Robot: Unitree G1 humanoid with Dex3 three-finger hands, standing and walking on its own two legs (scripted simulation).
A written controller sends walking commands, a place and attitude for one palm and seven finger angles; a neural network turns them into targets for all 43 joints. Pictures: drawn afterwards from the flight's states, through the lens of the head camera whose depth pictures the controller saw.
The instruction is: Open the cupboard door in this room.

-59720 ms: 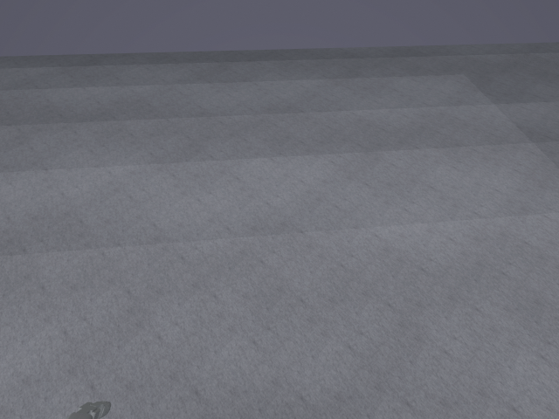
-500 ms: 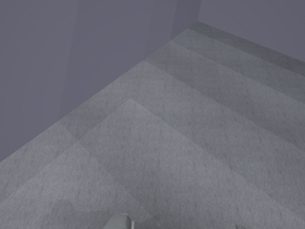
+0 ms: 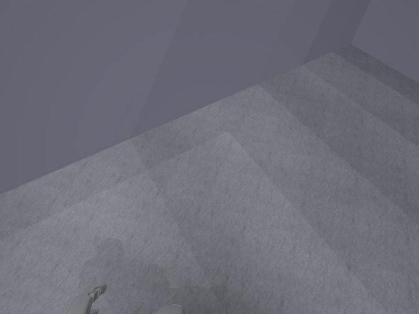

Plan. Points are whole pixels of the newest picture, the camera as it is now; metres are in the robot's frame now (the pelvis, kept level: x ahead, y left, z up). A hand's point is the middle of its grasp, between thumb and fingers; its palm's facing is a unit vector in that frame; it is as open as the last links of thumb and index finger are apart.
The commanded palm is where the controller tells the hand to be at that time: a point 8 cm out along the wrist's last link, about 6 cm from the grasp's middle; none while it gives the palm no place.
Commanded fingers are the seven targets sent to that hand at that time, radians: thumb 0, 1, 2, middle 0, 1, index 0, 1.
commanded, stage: turn to face it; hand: left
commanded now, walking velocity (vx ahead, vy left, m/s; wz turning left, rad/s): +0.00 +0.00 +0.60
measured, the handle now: out of the picture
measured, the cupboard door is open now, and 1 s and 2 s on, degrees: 46 46 46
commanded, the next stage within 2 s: none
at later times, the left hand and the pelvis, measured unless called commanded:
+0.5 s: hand out of the picture +0.01 +0.23 -0.16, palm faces +0.34 -0.90 -0.26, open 7.4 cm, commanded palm none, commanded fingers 0.00 0.90 0.90 -0.20 -0.30 -0.20 -0.30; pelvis +0.00 +0.00 +0.01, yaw +18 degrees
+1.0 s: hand out of the picture -0.05 +0.15 -0.16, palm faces +0.62 -0.75 -0.20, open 7.4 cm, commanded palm none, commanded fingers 0.00 0.90 0.90 -0.20 -0.30 -0.20 -0.30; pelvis +0.02 -0.03 +0.01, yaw +38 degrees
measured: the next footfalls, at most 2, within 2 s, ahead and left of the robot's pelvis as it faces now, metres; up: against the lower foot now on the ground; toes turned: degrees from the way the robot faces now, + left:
left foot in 0.32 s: +0.04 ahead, +0.13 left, +0.00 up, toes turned +19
right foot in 0.66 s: +0.10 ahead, -0.13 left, +0.00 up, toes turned +22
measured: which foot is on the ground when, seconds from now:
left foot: up 0.00-0.30, down 0.32-0.66, up 0.68-1.00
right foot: down 0.00-0.32, up 0.34-0.64, down 0.66-1.00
